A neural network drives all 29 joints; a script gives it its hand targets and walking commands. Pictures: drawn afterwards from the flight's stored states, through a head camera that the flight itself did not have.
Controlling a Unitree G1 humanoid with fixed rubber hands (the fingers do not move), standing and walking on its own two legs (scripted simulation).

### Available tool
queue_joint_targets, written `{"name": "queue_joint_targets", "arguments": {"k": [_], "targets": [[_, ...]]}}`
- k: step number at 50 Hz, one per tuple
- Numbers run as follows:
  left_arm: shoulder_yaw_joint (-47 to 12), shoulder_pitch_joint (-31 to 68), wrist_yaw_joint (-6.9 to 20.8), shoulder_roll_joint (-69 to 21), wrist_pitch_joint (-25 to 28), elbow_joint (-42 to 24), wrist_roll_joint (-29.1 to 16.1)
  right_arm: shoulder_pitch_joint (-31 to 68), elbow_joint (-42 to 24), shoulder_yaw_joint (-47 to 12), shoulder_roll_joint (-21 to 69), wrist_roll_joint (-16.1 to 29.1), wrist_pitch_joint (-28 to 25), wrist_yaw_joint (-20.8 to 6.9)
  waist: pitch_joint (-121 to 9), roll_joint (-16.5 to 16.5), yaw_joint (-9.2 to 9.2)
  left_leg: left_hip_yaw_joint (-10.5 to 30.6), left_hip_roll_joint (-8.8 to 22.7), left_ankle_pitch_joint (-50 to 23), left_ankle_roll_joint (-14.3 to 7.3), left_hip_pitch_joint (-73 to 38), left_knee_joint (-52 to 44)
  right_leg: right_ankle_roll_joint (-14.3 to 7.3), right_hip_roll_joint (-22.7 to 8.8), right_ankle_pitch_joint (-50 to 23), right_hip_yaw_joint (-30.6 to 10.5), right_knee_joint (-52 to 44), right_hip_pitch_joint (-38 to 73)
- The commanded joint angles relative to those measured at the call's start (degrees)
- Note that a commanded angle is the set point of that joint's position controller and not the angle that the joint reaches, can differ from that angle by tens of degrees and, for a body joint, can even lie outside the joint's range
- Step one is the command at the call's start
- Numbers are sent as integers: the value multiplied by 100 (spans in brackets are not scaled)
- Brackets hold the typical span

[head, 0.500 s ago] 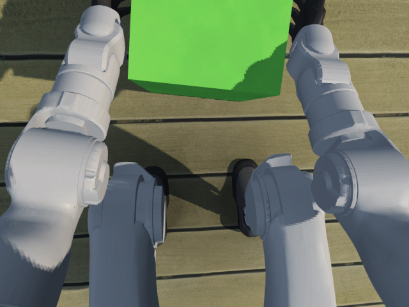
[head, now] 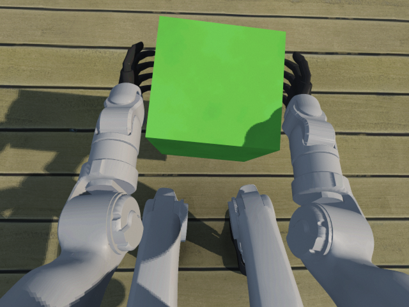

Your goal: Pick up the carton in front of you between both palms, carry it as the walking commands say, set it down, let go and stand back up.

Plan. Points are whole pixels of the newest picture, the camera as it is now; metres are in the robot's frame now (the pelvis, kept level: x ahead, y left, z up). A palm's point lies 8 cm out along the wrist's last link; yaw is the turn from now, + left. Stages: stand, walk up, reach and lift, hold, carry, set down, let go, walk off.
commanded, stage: reach and lift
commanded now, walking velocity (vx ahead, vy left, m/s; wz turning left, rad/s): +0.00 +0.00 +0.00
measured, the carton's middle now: (211, 105) +0.49 -0.01 -0.14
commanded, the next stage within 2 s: none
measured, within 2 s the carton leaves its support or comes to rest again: neither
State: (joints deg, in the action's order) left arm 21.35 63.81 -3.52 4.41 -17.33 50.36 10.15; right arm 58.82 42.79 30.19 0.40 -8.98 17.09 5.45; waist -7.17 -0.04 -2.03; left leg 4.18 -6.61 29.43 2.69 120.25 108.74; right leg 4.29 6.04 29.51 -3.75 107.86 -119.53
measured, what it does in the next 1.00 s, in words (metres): rises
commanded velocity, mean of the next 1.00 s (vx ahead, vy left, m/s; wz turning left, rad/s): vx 0.00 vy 0.00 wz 0.00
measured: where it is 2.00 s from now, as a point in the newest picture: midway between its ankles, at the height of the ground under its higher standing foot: (205, 255)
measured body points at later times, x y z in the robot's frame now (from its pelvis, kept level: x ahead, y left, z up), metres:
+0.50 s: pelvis +0.04 +0.00 +0.13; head +0.22 +0.01 +0.54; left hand +0.48 +0.14 +0.07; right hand +0.47 -0.16 +0.08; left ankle +0.12 +0.12 -0.42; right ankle +0.12 -0.13 -0.42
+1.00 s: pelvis +0.09 +0.00 +0.27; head +0.16 +0.00 +0.71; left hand +0.43 +0.15 +0.23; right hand +0.43 -0.16 +0.23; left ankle +0.11 +0.12 -0.42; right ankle +0.12 -0.13 -0.42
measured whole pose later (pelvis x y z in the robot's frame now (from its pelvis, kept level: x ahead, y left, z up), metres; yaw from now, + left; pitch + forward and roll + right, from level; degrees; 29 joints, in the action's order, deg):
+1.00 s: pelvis +0.09 +0.00 +0.27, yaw +0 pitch +18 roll +0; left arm 16.6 21.6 -3.2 -6.3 -17.1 34.4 9.9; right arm 21.6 33.4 19.1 7.4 -10.1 16.9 3.2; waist -10.9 -0.3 -0.8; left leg 7.2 -4.7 21.9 0.8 46.6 51.0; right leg 1.3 4.5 21.7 -7.6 50.8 -46.6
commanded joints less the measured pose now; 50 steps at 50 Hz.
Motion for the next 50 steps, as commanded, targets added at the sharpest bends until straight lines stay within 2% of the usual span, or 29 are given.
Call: {"name": "queue_joint_targets", "arguments": {"k": [1,5,10,17,34,43,50], "targets": [[-2016,3255,1288,-6021,100,-172,-477,3812,132,-2812,5803,515,53,-1469,-5230,174,-2,-817,-367,-277,-246,-3125,-1485,-257,416,-410,884,-1362,2815],[-2235,3072,1341,-6216,61,-432,-543,3560,-17,-3074,6035,588,103,-1514,-5660,112,43,-825,-369,-526,-229,-3613,-1787,-218,421,-623,859,-1683,3313],[-2796,2751,1383,-6527,-5,-910,-812,3145,-340,-3593,6298,795,158,-1530,-6084,137,32,-777,-369,-925,-169,-4304,-2126,-184,427,-983,808,-2031,3974],[-3359,2094,1372,-6780,-45,-1264,-1066,2406,-572,-4114,6471,986,176,-1508,-5864,194,21,-655,-366,-1185,-97,-5066,-2693,-182,426,-1265,682,-2588,4741],[-3301,252,1324,-6924,183,-1158,-773,527,-340,-4060,6533,639,-46,-1529,-4163,77,89,-210,-215,-1519,-175,-6988,-4639,-290,302,-1538,229,-4539,6653],[-3501,-719,1322,-6915,243,-1447,-681,-476,-482,-4260,6539,517,-115,-1555,-3517,72,118,-3,-97,-2128,-214,-8293,-5772,-351,170,-2142,-7,-5664,8024],[-3754,-1389,1375,-6918,54,-1748,-735,-1155,-750,-4503,6509,522,69,-1615,-2905,49,139,99,-3,-2742,-211,-9383,-6681,-362,62,-2754,-119,-6574,9149]]}}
